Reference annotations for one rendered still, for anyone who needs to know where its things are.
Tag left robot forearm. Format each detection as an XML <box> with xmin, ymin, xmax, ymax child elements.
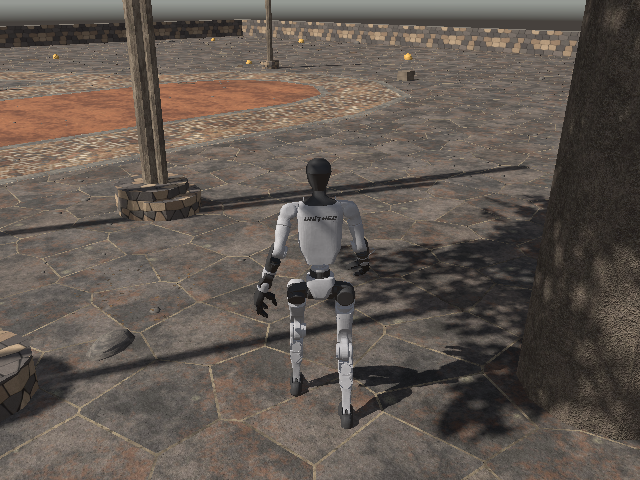
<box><xmin>257</xmin><ymin>243</ymin><xmax>281</xmax><ymax>293</ymax></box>

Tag robot left foot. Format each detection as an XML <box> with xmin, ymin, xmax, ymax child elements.
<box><xmin>290</xmin><ymin>372</ymin><xmax>303</xmax><ymax>395</ymax></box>

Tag right robot forearm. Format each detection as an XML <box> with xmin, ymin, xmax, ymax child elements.
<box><xmin>356</xmin><ymin>238</ymin><xmax>370</xmax><ymax>266</ymax></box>

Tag right robot upper arm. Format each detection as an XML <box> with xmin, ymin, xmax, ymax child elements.
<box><xmin>339</xmin><ymin>200</ymin><xmax>367</xmax><ymax>253</ymax></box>

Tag robot right hand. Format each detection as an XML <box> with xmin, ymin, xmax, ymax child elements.
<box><xmin>346</xmin><ymin>259</ymin><xmax>370</xmax><ymax>276</ymax></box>

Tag robot left hand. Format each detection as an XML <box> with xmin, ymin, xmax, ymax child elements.
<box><xmin>254</xmin><ymin>288</ymin><xmax>277</xmax><ymax>318</ymax></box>

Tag left robot upper arm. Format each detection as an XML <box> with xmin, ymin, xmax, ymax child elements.
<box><xmin>272</xmin><ymin>202</ymin><xmax>299</xmax><ymax>259</ymax></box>

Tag robot right shin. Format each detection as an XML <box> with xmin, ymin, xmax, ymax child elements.
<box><xmin>338</xmin><ymin>343</ymin><xmax>353</xmax><ymax>415</ymax></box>

